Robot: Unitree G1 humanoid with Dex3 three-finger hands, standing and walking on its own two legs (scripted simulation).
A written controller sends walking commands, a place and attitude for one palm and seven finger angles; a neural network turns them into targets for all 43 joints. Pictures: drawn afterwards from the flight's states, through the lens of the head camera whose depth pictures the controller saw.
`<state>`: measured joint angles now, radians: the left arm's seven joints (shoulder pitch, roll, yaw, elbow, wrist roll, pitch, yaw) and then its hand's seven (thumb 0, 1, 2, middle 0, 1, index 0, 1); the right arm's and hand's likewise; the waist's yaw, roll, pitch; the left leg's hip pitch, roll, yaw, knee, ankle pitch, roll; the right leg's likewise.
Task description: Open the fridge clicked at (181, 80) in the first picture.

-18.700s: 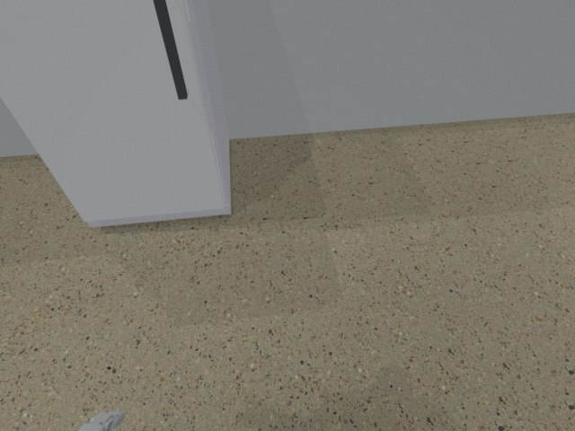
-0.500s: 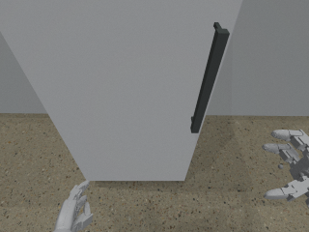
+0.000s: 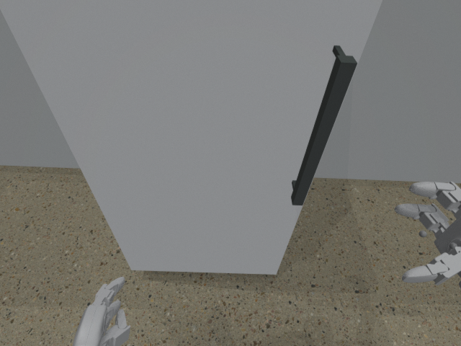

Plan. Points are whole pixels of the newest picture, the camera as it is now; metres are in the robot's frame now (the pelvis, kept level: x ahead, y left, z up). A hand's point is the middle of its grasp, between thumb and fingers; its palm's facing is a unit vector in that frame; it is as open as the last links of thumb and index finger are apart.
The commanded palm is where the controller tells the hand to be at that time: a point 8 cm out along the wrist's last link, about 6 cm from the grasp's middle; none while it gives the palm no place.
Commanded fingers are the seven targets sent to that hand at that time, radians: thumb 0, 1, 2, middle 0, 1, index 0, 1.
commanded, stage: raise the hand to about handle height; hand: right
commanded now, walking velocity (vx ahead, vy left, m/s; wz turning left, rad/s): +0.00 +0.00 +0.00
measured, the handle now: (313, 139) +0.51 -0.15 +0.10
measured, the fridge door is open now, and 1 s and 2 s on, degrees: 0 0 0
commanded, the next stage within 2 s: move the hooked fingers beside the handle in 0.24 s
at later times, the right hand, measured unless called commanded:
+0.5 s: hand (415, 229) +0.28 -0.26 +0.12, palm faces +0.05 +1.00 -0.03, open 14.0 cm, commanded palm +0.26 -0.31 +0.13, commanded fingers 0.00 0.50 -0.30 0.30 1.20 0.30 1.20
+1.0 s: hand (387, 196) +0.35 -0.25 +0.12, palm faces +0.03 +1.00 -0.02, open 14.0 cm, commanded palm +0.32 -0.30 +0.12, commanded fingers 0.00 0.50 -0.30 0.30 1.20 0.30 1.20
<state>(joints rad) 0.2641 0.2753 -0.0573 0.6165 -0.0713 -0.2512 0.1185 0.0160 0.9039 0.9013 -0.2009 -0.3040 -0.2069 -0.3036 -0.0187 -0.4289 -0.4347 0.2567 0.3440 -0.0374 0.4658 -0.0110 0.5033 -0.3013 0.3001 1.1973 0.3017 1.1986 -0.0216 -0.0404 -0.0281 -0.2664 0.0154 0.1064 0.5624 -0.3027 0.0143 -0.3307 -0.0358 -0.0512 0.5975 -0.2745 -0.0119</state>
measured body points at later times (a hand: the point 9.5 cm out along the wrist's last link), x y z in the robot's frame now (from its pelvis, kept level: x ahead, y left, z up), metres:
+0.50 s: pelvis +0.00 +0.00 +0.00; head -0.01 +0.01 +0.45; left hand +0.17 +0.25 -0.07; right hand +0.27 -0.32 +0.12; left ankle +0.00 +0.11 -0.73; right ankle +0.03 -0.11 -0.73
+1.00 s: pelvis +0.00 +0.00 +0.00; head +0.01 +0.00 +0.45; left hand +0.13 +0.25 -0.09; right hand +0.34 -0.30 +0.12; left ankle +0.00 +0.11 -0.73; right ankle +0.03 -0.11 -0.73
